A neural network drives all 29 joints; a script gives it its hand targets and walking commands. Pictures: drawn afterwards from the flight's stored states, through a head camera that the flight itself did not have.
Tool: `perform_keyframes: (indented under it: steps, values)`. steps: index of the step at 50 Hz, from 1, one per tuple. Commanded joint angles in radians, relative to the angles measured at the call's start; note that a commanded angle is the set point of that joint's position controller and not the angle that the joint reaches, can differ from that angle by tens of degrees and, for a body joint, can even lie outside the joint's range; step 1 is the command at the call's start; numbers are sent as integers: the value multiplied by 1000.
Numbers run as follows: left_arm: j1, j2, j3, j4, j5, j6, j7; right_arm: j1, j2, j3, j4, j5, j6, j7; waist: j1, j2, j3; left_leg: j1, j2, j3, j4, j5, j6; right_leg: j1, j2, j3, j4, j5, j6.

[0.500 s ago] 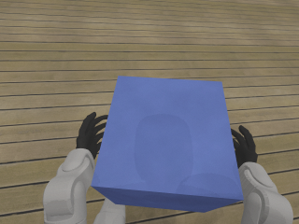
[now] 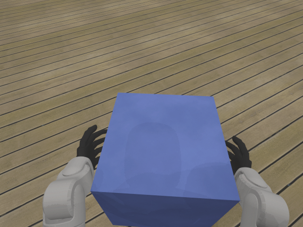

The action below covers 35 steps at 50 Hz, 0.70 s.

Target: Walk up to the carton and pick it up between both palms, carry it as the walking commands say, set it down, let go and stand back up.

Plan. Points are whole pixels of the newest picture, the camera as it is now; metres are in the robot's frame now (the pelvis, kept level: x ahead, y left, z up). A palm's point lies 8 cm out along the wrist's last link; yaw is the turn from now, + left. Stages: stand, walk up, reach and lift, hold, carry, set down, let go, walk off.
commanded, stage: carry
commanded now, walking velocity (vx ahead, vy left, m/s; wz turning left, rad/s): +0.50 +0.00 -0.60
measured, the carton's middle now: (161, 162) +0.29 +0.02 +0.00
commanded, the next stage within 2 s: none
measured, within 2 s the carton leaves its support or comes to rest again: neither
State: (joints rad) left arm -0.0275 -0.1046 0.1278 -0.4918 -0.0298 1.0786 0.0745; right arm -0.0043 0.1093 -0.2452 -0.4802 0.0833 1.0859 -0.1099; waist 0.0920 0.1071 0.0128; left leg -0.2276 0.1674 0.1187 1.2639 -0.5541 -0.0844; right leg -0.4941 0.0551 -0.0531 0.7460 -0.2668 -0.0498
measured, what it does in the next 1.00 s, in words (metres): walks ahead, turning right: left foot, then right foot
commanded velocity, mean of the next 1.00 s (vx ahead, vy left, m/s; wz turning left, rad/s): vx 0.15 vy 0.00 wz -0.18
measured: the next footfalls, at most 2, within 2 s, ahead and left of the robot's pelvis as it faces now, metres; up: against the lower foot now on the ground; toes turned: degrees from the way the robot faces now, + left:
left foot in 0.12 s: +0.12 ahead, +0.11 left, +0.00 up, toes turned +3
right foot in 0.44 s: +0.39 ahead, -0.08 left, +0.00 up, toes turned -18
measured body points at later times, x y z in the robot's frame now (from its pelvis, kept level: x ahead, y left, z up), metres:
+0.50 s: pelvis +0.36 +0.02 +0.00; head +0.40 +0.04 +0.45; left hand +0.65 +0.15 +0.07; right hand +0.59 -0.20 +0.06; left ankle +0.15 +0.11 -0.55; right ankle +0.35 -0.06 -0.70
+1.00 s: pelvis +0.70 +0.01 +0.02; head +0.74 -0.01 +0.47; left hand +1.00 +0.10 +0.10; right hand +0.91 -0.24 +0.09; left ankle +0.60 +0.12 -0.56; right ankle +0.67 -0.08 -0.71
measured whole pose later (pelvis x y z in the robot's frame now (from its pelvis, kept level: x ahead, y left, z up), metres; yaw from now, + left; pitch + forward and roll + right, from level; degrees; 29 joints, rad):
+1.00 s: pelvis +0.70 +0.01 +0.02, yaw -19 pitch +3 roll -1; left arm -0.05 -0.13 0.13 -0.52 -0.04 1.07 0.08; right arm -0.01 0.10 -0.26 -0.55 0.08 1.09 -0.10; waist 0.09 0.04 0.02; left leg -0.48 0.00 0.07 1.43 -0.61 -0.24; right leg -0.32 0.00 -0.14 0.53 -0.23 -0.11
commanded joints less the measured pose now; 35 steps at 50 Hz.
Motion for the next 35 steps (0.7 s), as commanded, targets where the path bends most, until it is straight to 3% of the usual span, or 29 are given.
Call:
perform_keyframes:
  steps: [1,2,3,4,5,6,7,8,9,10,13,15,18,19,20,21,22,23,24,25,27,28,29,30,31,32,33,34,35]
  values:
    - [-349,-800,-748,-61,-252,43,-121,-507,706,840,-211,192,8,132,-79,-345,-396,-565,-50,-329,1,-230,59,687,-307,710,-272,537,-296]
    - [-367,-805,-752,-61,-238,46,-117,-479,706,819,-164,189,16,133,-87,-331,-313,-429,-28,-357,-303,-346,78,472,-284,639,-233,520,-231]
    - [-352,-791,-744,-44,-236,43,-134,-481,728,840,-174,186,9,129,-91,-340,-313,-211,-55,-279,-489,-281,69,271,-229,490,-233,485,-179]
    - [-354,-790,-740,-39,-242,45,-143,-531,740,867,-231,201,9,129,-95,-442,-306,-6,-75,-218,-662,-130,71,104,-211,393,-259,337,-136]
    - [-409,-806,-757,-82,-267,36,-143,-546,771,868,-246,206,3,125,-112,-401,-347,143,-137,-95,-826,93,47,64,-163,311,-244,176,-116]
    - [-398,-823,-755,-60,-259,41,-136,-530,768,867,-244,210,4,124,-145,-186,-378,385,-38,-195,-1032,259,31,-102,-59,175,23,-65,-74]
    - [-427,-828,-786,-93,-266,44,-131,-476,754,843,-169,197,5,122,-131,221,-366,576,299,-500,-1096,478,66,-363,54,-23,354,-286,7]
    - [-430,-823,-805,-130,-279,42,-125,-422,765,833,-153,191,4,127,-107,277,-381,631,384,-443,-1018,775,69,-389,-19,-27,521,-320,8]
    - [-426,-801,-804,-120,-269,48,-123,-461,737,827,-172,180,5,125,-114,264,-282,606,373,-426,-947,1026,50,-457,-36,1,590,-282,2]
    - [-441,-790,-808,-135,-272,42,-117,-438,738,809,-160,179,1,127,-129,257,-267,646,321,-294,-892,1253,20,-490,-59,-8,612,-198,-1]
    - [-404,-786,-807,-128,-263,31,-109,-421,705,802,-181,181,-1,142,-139,114,-209,708,184,-13,-906,1416,-47,-525,-35,-131,495,-141,-11]
    - [-405,-783,-816,-112,-266,37,-96,-384,681,773,-155,163,7,135,-131,137,-206,751,129,73,-902,1667,-102,-465,17,-222,430,-131,-10]
    - [-442,-786,-823,-143,-273,38,-85,-480,666,760,-219,172,6,131,-86,116,-271,621,-34,284,-815,2193,-213,-51,199,-404,-44,34,-35]
    - [-447,-784,-826,-152,-274,33,-81,-499,654,765,-253,185,-2,125,-74,121,-297,614,-77,342,-665,2373,-266,87,288,-521,-269,63,-12]
    - [-450,-799,-822,-157,-275,29,-76,-468,643,759,-239,184,-2,120,-51,131,-320,492,-101,359,-329,2564,-324,322,311,-532,-492,80,-7]
    - [-460,-788,-807,-152,-264,26,-69,-497,613,749,-206,197,-1,117,53,54,-340,148,-108,310,149,2346,-315,680,226,-385,-604,288,-82]
    - [-494,-817,-823,-169,-288,25,-67,-516,619,754,-216,189,0,116,39,-348,-380,-397,-219,91,656,618,-186,1016,-140,222,-358,1130,-314]
    - [-481,-760,-824,-149,-282,23,-63,-522,618,777,-187,192,0,123,-21,-397,-482,-676,-270,-180,827,-262,-111,1165,-369,612,-220,1562,-473]
    - [-499,-778,-800,-143,-281,26,-68,-535,644,771,-150,205,-2,121,-50,-224,-459,-747,-194,-380,792,-229,-27,1078,-413,678,-271,1261,-447]
    - [-428,-823,-776,-155,-257,24,-77,-504,679,786,-213,207,-12,122,-79,-196,-452,-757,-114,-428,631,-180,58,1041,-414,669,-262,1043,-362]
    - [-391,-864,-800,-82,-227,31,-82,-493,673,764,-227,198,-27,132,-97,-76,-360,-631,45,-458,-106,-219,103,748,-348,537,-208,782,-200]
    - [-384,-875,-816,-137,-245,17,-103,-477,697,795,-287,195,-37,135,-94,-96,-337,-449,-9,-300,-292,-29,79,579,-306,374,-228,815,-185]
    - [-422,-888,-839,-181,-267,16,-111,-525,716,803,-356,204,-45,132,-100,-158,-348,-212,7,-322,-603,134,85,428,-258,253,-198,705,-126]
    - [-475,-873,-851,-196,-284,21,-109,-454,736,779,-262,183,-33,131,-117,-146,-369,-56,-66,-167,-791,352,56,385,-213,130,-178,600,-89]
    - [-483,-879,-855,-188,-281,16,-102,-438,764,792,-228,185,-29,133,-146,-148,-395,137,-82,-114,-1025,680,5,332,-161,46,-26,506,-53]
    - [-467,-878,-858,-198,-272,14,-104,-438,772,802,-200,189,-27,138,-125,106,-370,327,51,-239,-1007,1217,-17,89,-52,12,134,-100,6]
    - [-442,-853,-864,-210,-270,18,-97,-410,742,797,-192,189,-25,141,-92,321,-438,574,245,-440,-894,1944,8,-73,1,-9,390,-373,58]
    - [-451,-828,-857,-176,-260,29,-93,-408,738,790,-160,179,-16,142,-86,228,-434,569,223,-347,-819,2001,24,-94,-17,46,368,-340,43]
    - [-429,-834,-840,-154,-258,37,-93,-402,727,785,-160,175,-10,137,-100,286,-408,551,204,-332,-816,1935,-8,-148,-29,26,386,-276,39]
